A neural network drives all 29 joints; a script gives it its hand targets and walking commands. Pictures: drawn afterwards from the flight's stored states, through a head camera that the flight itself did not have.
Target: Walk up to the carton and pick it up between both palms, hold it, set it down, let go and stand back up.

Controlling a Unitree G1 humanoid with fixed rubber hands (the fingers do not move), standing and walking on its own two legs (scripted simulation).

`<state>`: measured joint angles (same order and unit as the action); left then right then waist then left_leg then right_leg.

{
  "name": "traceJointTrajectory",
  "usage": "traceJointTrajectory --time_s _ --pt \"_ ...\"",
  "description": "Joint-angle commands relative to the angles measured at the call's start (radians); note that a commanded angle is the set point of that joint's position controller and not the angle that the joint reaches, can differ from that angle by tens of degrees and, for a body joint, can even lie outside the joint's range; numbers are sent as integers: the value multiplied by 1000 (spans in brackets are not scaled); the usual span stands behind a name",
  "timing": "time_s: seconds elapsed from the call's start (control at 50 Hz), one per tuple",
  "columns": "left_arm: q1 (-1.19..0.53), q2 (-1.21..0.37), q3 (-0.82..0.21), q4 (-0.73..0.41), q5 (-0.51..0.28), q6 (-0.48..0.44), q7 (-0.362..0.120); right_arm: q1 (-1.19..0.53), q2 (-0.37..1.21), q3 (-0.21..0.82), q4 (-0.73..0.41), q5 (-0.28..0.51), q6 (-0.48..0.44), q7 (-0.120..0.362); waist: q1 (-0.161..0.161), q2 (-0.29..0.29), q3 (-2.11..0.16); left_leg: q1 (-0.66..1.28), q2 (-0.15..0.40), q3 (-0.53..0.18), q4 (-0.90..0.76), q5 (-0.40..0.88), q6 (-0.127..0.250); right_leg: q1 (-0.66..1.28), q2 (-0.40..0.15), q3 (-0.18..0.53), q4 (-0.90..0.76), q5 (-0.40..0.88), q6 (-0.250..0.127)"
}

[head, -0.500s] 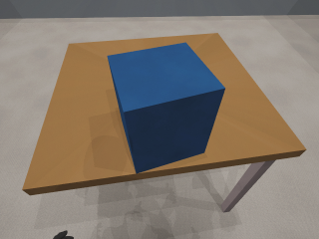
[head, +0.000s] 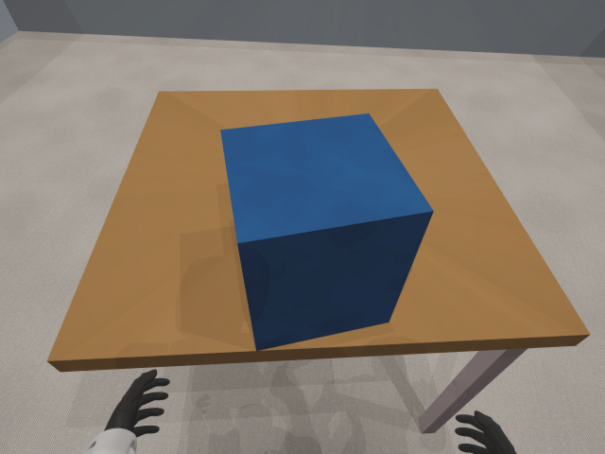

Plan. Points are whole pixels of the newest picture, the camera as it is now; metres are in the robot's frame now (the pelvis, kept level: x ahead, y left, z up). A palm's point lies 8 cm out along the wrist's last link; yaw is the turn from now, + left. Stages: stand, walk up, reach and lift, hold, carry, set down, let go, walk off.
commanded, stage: reach and lift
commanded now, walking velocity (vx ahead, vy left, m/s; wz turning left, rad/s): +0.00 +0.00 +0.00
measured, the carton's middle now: (311, 234) +0.41 +0.00 +0.07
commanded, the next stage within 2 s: none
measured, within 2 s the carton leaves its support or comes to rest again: neither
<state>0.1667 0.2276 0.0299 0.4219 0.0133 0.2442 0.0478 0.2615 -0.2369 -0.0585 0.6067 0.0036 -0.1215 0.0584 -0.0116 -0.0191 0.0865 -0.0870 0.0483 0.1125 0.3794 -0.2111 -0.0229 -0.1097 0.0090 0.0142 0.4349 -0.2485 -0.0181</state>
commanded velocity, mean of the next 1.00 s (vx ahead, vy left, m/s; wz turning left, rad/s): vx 0.00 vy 0.00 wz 0.00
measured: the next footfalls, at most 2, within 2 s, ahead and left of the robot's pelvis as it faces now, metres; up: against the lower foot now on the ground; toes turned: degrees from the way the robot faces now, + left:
none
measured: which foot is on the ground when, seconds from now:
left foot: down 0.00-1.00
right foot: down 0.00-1.00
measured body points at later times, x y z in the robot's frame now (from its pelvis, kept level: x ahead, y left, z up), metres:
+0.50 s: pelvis +0.02 +0.01 +0.01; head +0.01 +0.02 +0.46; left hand +0.19 +0.22 -0.03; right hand +0.18 -0.24 -0.04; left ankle +0.00 +0.13 -0.74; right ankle +0.00 -0.11 -0.74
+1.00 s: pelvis +0.00 -0.01 +0.01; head -0.01 +0.00 +0.46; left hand +0.18 +0.20 +0.02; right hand +0.20 -0.22 +0.01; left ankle +0.00 +0.13 -0.74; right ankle +0.00 -0.11 -0.74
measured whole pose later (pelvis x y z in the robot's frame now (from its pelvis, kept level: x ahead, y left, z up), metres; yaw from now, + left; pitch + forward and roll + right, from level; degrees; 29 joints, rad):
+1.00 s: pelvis +0.00 -0.01 +0.01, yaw +1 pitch -3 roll +0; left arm 0.37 0.08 -0.05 -0.03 -0.04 0.06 0.21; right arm 0.35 -0.30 0.01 0.19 0.27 -0.14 0.13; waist 0.05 -0.03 0.03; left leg -0.08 0.05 0.08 0.29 -0.15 -0.03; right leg -0.09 0.02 0.00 0.33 -0.18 -0.03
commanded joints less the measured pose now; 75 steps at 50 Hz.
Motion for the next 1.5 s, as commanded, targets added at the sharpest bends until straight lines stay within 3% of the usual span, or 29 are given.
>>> traceJointTrajectory --time_s 0.0,0.14,0.42,0.52,0.6,0.7,0.88,1.1,1.2,1.38,1.48 --pt "-60 90 27 -154 -18 -90 10 -23 -119 -32 -141 15 -61 -4 2 -35 -115 153 -58 -20 -43 126 6 -85 -13 18 -127 319 21" --pt "2 56 20 -210 -22 -171 34 -1 -142 -24 -163 59 -105 8 15 -26 -135 158 -54 -31 -72 217 0 -35 1 9 -153 355 11" --pt "129 -65 -13 -393 16 -195 87 44 -224 -5 -247 186 -101 80 38 22 -97 184 -40 -50 -89 339 -27 -35 32 -8 -203 292 -46" --pt "160 -76 -21 -450 5 -220 96 72 -224 -1 -334 210 -108 85 44 -7 -110 157 -45 -47 -91 304 -15 -33 24 2 -200 297 -41" --pt "173 -92 -35 -494 -3 -230 107 80 -224 -4 -375 228 -99 90 47 -1 -89 139 -44 -45 -102 255 -11 -48 21 4 -206 232 -46" --pt "189 -92 -44 -528 -26 -246 119 83 -205 -9 -469 229 -91 82 57 -41 -85 98 -46 -40 -111 197 7 -52 15 14 -205 179 -38" --pt "128 -98 -55 -614 -49 -244 154 38 -194 -9 -558 261 -70 69 65 -40 -95 70 -49 -40 -110 132 15 -63 8 28 -198 90 -38" --pt "24 -135 -48 -690 -45 -153 183 -92 -238 11 -606 325 -24 69 67 -37 -109 86 -51 -54 -114 121 21 -79 12 37 -204 44 -50" --pt "-24 -130 -26 -740 -55 -75 177 -152 -244 9 -657 332 33 43 70 -57 -124 97 -55 -48 -122 151 23 -51 14 47 -203 100 -43" --pt "-95 -116 31 -868 -63 78 153 -258 -266 13 -739 363 136 -15 66 -17 -191 173 -57 -52 -97 315 7 -12 28 50 -194 266 -39" --pt "-157 -106 58 -893 -79 166 139 -343 -282 16 -741 380 201 -38 68 -16 -193 186 -52 -56 -103 322 7 -18 34 48 -198 252 -38"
